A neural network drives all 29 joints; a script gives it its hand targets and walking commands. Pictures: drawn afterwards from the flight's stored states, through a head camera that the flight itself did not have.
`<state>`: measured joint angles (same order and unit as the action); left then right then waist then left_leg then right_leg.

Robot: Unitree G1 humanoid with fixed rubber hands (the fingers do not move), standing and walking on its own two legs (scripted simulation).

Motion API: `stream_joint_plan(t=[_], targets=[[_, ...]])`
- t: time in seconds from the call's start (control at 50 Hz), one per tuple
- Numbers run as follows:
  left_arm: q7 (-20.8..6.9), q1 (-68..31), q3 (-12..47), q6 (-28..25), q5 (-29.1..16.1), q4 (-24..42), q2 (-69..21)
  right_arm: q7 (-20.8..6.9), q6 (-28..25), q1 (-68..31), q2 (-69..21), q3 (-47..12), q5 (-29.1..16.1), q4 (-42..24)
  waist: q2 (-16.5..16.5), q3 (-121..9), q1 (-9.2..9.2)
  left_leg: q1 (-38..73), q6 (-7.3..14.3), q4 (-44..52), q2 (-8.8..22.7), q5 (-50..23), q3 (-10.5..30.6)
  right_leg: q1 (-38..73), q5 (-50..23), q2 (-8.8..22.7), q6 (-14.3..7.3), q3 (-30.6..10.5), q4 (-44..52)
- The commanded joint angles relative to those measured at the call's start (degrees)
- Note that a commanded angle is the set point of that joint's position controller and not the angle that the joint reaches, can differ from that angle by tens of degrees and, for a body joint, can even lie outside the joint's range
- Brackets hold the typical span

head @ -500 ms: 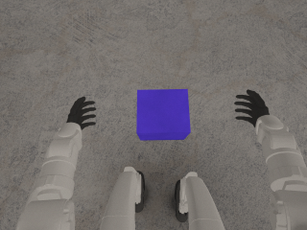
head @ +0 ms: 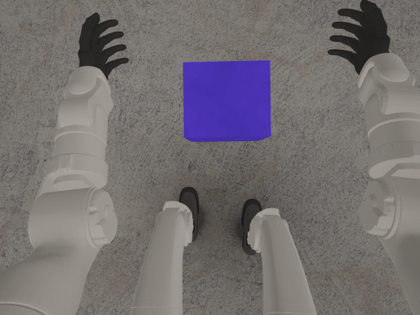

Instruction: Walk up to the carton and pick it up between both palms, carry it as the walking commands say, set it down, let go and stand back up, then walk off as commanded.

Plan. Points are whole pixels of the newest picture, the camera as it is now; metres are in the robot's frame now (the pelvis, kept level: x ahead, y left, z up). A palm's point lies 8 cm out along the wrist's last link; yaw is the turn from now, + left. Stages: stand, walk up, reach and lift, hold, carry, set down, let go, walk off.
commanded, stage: reach and lift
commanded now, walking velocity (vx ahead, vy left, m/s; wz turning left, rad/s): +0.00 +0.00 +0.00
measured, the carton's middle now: (225, 106) +0.52 +0.00 -0.53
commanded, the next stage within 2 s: none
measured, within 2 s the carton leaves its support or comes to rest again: neither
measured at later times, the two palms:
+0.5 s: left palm (118, 78) +0.50 +0.23 -0.19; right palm (340, 69) +0.53 -0.21 -0.19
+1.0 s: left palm (144, 97) +0.50 +0.22 -0.34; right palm (308, 92) +0.52 -0.20 -0.34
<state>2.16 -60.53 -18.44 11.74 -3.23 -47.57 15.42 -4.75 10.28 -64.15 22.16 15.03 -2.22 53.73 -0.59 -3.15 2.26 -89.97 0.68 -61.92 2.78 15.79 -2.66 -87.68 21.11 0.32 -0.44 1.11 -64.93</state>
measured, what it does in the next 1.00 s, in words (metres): lowers itself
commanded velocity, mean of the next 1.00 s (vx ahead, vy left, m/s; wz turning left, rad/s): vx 0.00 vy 0.00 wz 0.00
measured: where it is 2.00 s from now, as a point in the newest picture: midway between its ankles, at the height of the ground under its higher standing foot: (220, 230)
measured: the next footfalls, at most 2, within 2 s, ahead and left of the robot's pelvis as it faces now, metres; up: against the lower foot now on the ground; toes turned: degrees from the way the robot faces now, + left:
none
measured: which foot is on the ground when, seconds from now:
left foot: down 0.00-1.00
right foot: down 0.00-1.00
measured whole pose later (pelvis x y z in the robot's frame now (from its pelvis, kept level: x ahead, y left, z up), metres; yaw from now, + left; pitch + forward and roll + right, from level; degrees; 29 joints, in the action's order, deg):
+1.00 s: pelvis -0.04 +0.00 -0.21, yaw +1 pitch +46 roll +0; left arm 5.1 -75.1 -14.0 9.1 -8.5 -55.9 20.6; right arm 0.9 8.9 -78.5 25.7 8.1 -9.6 59.9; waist -0.1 6.2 1.4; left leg -127.5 0.7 -108.1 3.0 26.5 -1.1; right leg -124.2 34.1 1.1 -1.1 1.1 -112.4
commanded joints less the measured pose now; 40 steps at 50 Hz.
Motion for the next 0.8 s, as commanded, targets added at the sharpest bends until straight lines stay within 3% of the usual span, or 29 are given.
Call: stream_joint_plan(t=[0.0, 0.12, 0.28, 0.4, 0.5, 0.62, 0.78], targets=[[-0.4, -11.5, -1.9, -2.3, 0.5, 5.4, 7.4, 0.4, -2.0, -13.1, 8.8, 1.3, 0.5, -5.6, -1.3, -61.5, 0.08, 42.6, -1.6, -1.0, -4.9, -27.8, 2.6, 20.8, -25.1, -4.4, 1.1, -0.9, 4.9], [-2.0, -9.5, -3.7, -3.6, 2.2, 6.8, 7.1, 0.3, -2.8, -10.6, 7.6, 1.9, 1.2, -7.3, -0.9, -63.0, 0.08, 40.8, -1.3, -2.3, -4.3, -32.8, 3.0, 17.0, -28.2, -4.2, 1.1, -1.2, 4.1], [-3.0, -12.3, -4.6, -3.7, 2.2, 3.7, 7.7, 0.8, -2.3, -14.8, 5.6, 0.6, 0.7, -5.7, -2.4, -55.8, 0.53, 25.1, -1.2, -7.4, -4.7, -20.1, 2.0, 11.2, -19.2, -3.8, 1.8, -1.3, -2.1], [-2.0, -17.0, -4.1, -2.8, 1.5, 1.2, 9.4, 1.9, -1.2, -19.5, 7.2, 0.0, 0.5, -3.1, -2.7, -56.2, -0.08, 18.3, -1.6, -14.6, -5.0, -12.1, 1.2, 5.6, -11.4, -3.7, 2.3, -0.1, -9.4], [-0.9, -19.5, -2.4, -2.3, 0.1, 2.2, 11.0, 3.0, -0.5, -20.8, 9.2, -0.5, -0.8, -4.0, -1.8, -61.8, -0.69, 16.9, -2.1, -21.4, -5.3, -11.9, 0.5, 2.6, -10.7, -3.9, 2.2, 0.9, -15.5], [0.5, -22.5, -0.1, -2.0, -2.3, 4.1, 13.0, 4.4, -0.3, -23.6, 10.6, -2.7, -4.4, -6.6, -1.0, -65.7, -0.19, 14.0, -2.2, -28.8, -5.4, -11.6, -0.1, -0.1, -10.2, -3.6, 1.9, 1.1, -22.5], [1.9, -25.3, 2.3, -2.1, -4.5, 2.2, 13.5, 5.5, -0.7, -26.2, 11.5, -4.7, -6.7, -4.6, -0.9, -62.8, -0.52, 9.1, -2.0, -36.2, -5.1, -8.9, -0.2, -4.5, -7.5, -3.0, 1.7, 0.8, -29.9]])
